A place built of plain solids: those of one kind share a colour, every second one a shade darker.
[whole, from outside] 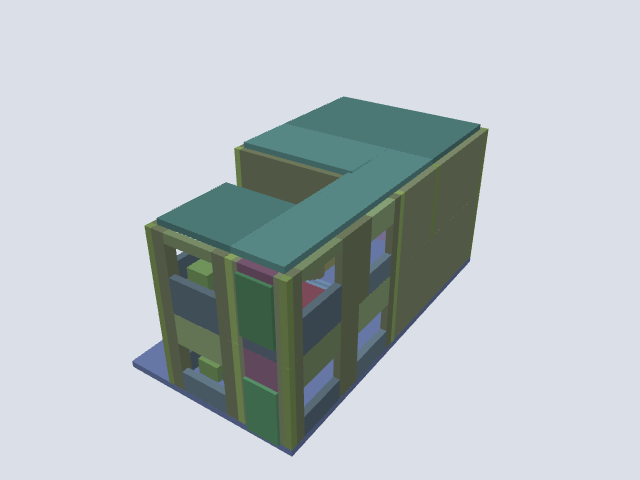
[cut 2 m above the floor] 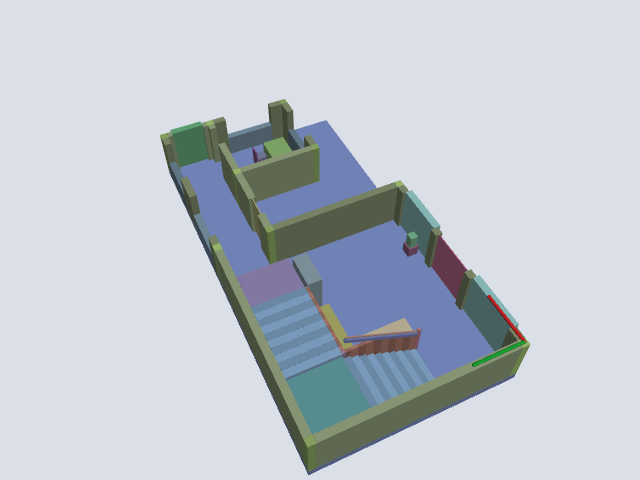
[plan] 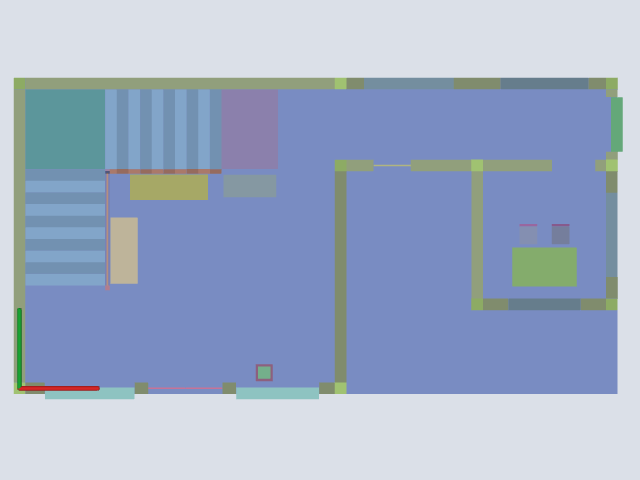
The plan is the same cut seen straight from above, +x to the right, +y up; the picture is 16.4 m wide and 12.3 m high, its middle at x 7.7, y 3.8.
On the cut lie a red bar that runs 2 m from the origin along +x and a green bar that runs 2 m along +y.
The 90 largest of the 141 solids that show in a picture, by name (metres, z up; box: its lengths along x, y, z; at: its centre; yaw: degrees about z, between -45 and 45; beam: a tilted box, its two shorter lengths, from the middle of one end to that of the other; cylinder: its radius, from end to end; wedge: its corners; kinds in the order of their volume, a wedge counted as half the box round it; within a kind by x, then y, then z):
{
 "wall_1": {"box": [0.3, 7.51, 3.66], "at": [0.0, 3.91, 1.83]},
 "wall_2": {"box": [0.5, 0.3, 3.66], "at": [0.4, 0.0, 1.83]},
 "wall_3": {"box": [4.88, 0.3, 3.29], "at": [2.59, 7.81, 5.3]},
 "wall_4": {"box": [0.35, 0.3, 3.66], "at": [3.12, 0.0, 1.83]},
 "wall_5": {"box": [7.93, 0.3, 3.66], "at": [4.11, 7.81, 1.83]},
 "wall_6": {"box": [0.35, 0.3, 3.66], "at": [5.38, 0.0, 1.83]},
 "wall_7": {"box": [2.75, 0.3, 3.29], "at": [6.7, 7.81, 5.3]},
 "wall_8": {"box": [0.4, 0.3, 3.66], "at": [7.88, 0.0, 1.83]},
 "wall_9": {"box": [0.3, 5.41, 3.66], "at": [8.23, 2.86, 1.83]},
 "wall_10": {"box": [0.3, 5.41, 3.29], "at": [8.23, 2.86, 5.3]},
 "wall_11": {"box": [0.45, 0.3, 3.66], "at": [8.6, 7.81, 1.83]},
 "wall_12": {"box": [0.45, 0.3, 3.29], "at": [8.6, 7.81, 5.3]},
 "wall_13": {"box": [0.7, 0.3, 3.36], "at": [8.73, 5.71, 1.68]},
 "wall_14": {"box": [1.55, 0.3, 3.36], "at": [10.8, 5.71, 1.68]},
 "wall_15": {"box": [1.3, 0.3, 3.29], "at": [10.93, 5.71, 5.3]},
 "wall_16": {"box": [1.86, 0.3, 3.29], "at": [11.4, 7.81, 5.3]},
 "wall_17": {"box": [0.3, 3.26, 3.36], "at": [11.73, 3.93, 1.68]},
 "wall_18": {"box": [1.2, 0.3, 3.66], "at": [11.73, 7.81, 1.83]},
 "wall_19": {"box": [0.65, 0.3, 3.66], "at": [12.2, 2.15, 1.83]},
 "wall_20": {"box": [1.77, 0.3, 3.36], "at": [12.76, 5.71, 1.68]},
 "wall_21": {"box": [0.65, 0.3, 3.66], "at": [14.7, 2.15, 1.83]},
 "wall_22": {"box": [0.65, 0.3, 3.29], "at": [14.7, 2.15, 5.3]},
 "wall_23": {"box": [0.45, 0.3, 3.66], "at": [14.8, 7.81, 1.83]},
 "wall_24": {"box": [0.45, 0.3, 3.29], "at": [14.8, 7.81, 5.3]},
 "wall_25": {"box": [0.3, 0.55, 3.66], "at": [15.18, 2.58, 1.83]},
 "wall_26": {"box": [0.3, 0.55, 3.29], "at": [15.18, 2.58, 5.3]},
 "wall_27": {"box": [0.3, 0.55, 3.66], "at": [15.18, 5.29, 1.83]},
 "wall_28": {"box": [0.3, 0.55, 3.29], "at": [15.18, 5.29, 5.3]},
 "floor_slab_1": {"box": [15.48, 8.11, 0.3], "at": [7.59, 3.91, -0.15]},
 "floor_slab_2": {"box": [8.4, 1.95, 0.3], "at": [10.83, 6.69, 3.51]},
 "tread_slab_1": {"box": [2.04, 0.3, 0.5], "at": [1.17, 3.38, 0.25]},
 "tread_slab_2": {"box": [2.04, 0.3, 0.66], "at": [1.17, 3.68, 0.33]},
 "tread_slab_3": {"box": [2.04, 0.3, 0.83], "at": [1.17, 3.98, 0.42]},
 "tread_slab_4": {"box": [2.04, 0.3, 1.0], "at": [1.17, 4.27, 0.5]},
 "tread_slab_5": {"box": [2.04, 0.3, 1.16], "at": [1.17, 4.57, 0.58]},
 "tread_slab_6": {"box": [2.04, 0.3, 1.33], "at": [1.17, 4.87, 0.66]},
 "tread_slab_7": {"box": [2.04, 0.3, 1.5], "at": [1.17, 5.17, 0.75]},
 "tread_slab_8": {"box": [2.04, 0.3, 1.66], "at": [1.17, 5.47, 0.83]},
 "tread_slab_9": {"box": [0.3, 2.04, 1.99], "at": [2.34, 6.64, 1.0]},
 "tread_slab_10": {"box": [0.3, 2.04, 2.16], "at": [2.64, 6.64, 1.08]},
 "tread_slab_11": {"box": [0.3, 2.04, 2.33], "at": [2.94, 6.64, 1.16]},
 "tread_slab_12": {"box": [0.3, 2.04, 2.49], "at": [3.24, 6.64, 1.25]},
 "tread_slab_13": {"box": [0.3, 2.04, 2.66], "at": [3.54, 6.64, 1.33]},
 "tread_slab_14": {"box": [0.3, 2.04, 2.83], "at": [3.83, 6.64, 1.41]},
 "tread_slab_15": {"box": [0.3, 2.04, 2.99], "at": [4.13, 6.64, 1.5]},
 "tread_slab_16": {"box": [0.3, 2.04, 3.16], "at": [4.43, 6.64, 1.58]},
 "tread_slab_17": {"box": [0.3, 2.04, 3.32], "at": [4.73, 6.64, 1.66]},
 "tread_slab_18": {"box": [0.3, 2.04, 3.49], "at": [5.03, 6.64, 1.75]},
 "roof_slab_1": {"box": [5.03, 7.51, 0.25], "at": [2.66, 3.91, 7.07]},
 "roof_slab_2": {"box": [1.45, 2.04, 0.25], "at": [5.9, 6.64, 7.07]},
 "roof_slab_3": {"box": [2.9, 5.47, 0.25], "at": [6.63, 2.88, 7.07]},
 "roof_slab_4": {"box": [8.4, 1.95, 0.25], "at": [10.83, 6.69, 7.07]},
 "roof_slab_5": {"box": [3.45, 3.26, 0.25], "at": [13.3, 3.93, 7.07]},
 "landing_top_slab_1": {"box": [1.45, 2.04, 3.66], "at": [5.9, 6.64, 1.83]},
 "landing_slab_1": {"box": [2.04, 2.04, 1.83], "at": [1.17, 6.64, 0.91]},
 "wall_sill_win_1": {"box": [1.64, 0.3, 0.95], "at": [9.65, 7.81, 4.13]},
 "wall_sill_win_2": {"box": [2.3, 0.3, 0.95], "at": [9.98, 7.81, 0.47]},
 "wall_sill_win_3": {"box": [1.85, 0.3, 0.95], "at": [13.45, 2.15, 0.47]},
 "wall_sill_win_4": {"box": [1.85, 0.3, 1.52], "at": [13.45, 2.15, 4.41]},
 "wall_sill_win_5": {"box": [2.25, 0.3, 0.95], "at": [13.45, 7.81, 0.47]},
 "wall_sill_win_6": {"box": [2.25, 0.3, 1.52], "at": [13.45, 7.81, 4.41]},
 "wall_sill_win_7": {"box": [0.3, 2.16, 0.95], "at": [15.18, 3.93, 0.47]},
 "wall_sill_win_8": {"box": [0.3, 2.16, 1.52], "at": [15.18, 3.93, 4.41]},
 "front_pane_1": {"box": [2.3, 0.3, 2.91], "at": [1.8, -0.13, 1.45]},
 "front_pane_2": {"box": [2.13, 0.3, 2.91], "at": [6.61, -0.13, 1.45]},
 "wallpost_1": {"box": [0.3, 0.3, 3.66], "at": [0.0, 0.0, 1.83]},
 "wallpost_2": {"box": [0.3, 0.3, 3.66], "at": [0.0, 7.81, 1.83]},
 "wallpost_3": {"box": [0.3, 0.3, 3.29], "at": [0.0, 7.81, 5.3]},
 "wallpost_4": {"box": [0.3, 0.3, 3.29], "at": [5.18, 7.81, 5.3]},
 "wallpost_5": {"box": [0.3, 0.3, 3.66], "at": [8.23, 0.0, 1.83]},
 "wallpost_6": {"box": [0.3, 0.3, 3.36], "at": [8.23, 5.71, 1.68]},
 "wallpost_7": {"box": [0.3, 0.3, 3.66], "at": [8.23, 7.81, 1.83]},
 "wallpost_8": {"box": [0.3, 0.3, 3.66], "at": [11.73, 2.15, 1.83]},
 "wallpost_9": {"box": [0.3, 0.3, 3.36], "at": [11.73, 5.71, 1.68]},
 "wallpost_10": {"box": [0.3, 0.3, 3.66], "at": [15.18, 2.15, 1.83]},
 "wallpost_11": {"box": [0.3, 0.3, 3.66], "at": [15.18, 5.71, 1.83]},
 "wallpost_12": {"box": [0.3, 0.3, 3.66], "at": [15.18, 7.81, 1.83]},
 "deck_corr_slab_1": {"box": [3.3, 1.8, 0.62], "at": [13.38, 6.76, 3.91]},
 "wall_head_win_1": {"box": [1.64, 0.3, 0.99], "at": [9.65, 7.81, 6.45]},
 "wall_head_win_2": {"box": [2.3, 0.3, 1.36], "at": [9.98, 7.81, 2.98]},
 "wall_head_win_3": {"box": [2.25, 0.3, 1.36], "at": [13.45, 7.81, 2.98]},
 "wall_head_win_4": {"box": [0.3, 2.16, 1.36], "at": [15.18, 3.93, 2.98]},
 "room_table_body_1": {"box": [1.65, 1.0, 0.74], "at": [13.45, 3.11, 0.37]},
 "room_table_body_2": {"box": [1.65, 1.0, 0.74], "at": [13.45, 3.11, 4.59]},
 "corr_end_pane_1": {"box": [0.3, 1.4, 2.4], "at": [15.31, 6.76, 1.2]},
 "corr_end_pane_2": {"box": [0.3, 1.4, 2.4], "at": [15.31, 6.76, 5.42]},
 "coat_rack_body_1": {"box": [1.35, 0.58, 1.95], "at": [5.9, 5.19, 0.97]},
 "reg_desk_body_1": {"box": [0.7, 1.7, 1.05], "at": [2.68, 3.53, 0.52]},
 "coffee_counter_body_1": {"box": [2.0, 0.65, 0.92], "at": [3.83, 5.15, 0.46]},
 "wall_head_corr_end_1": {"box": [0.3, 1.4, 1.26], "at": [15.18, 6.76, 3.03]}
}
